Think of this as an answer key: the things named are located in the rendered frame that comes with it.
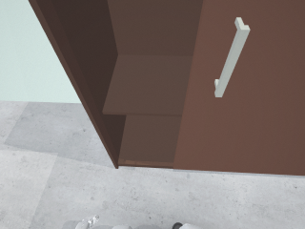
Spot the handle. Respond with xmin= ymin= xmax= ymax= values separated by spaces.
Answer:
xmin=214 ymin=17 xmax=250 ymax=97

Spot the left robot hand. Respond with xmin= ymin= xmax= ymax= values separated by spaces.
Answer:
xmin=75 ymin=215 xmax=99 ymax=229

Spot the wardrobe door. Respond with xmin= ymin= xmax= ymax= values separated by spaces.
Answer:
xmin=173 ymin=0 xmax=305 ymax=177

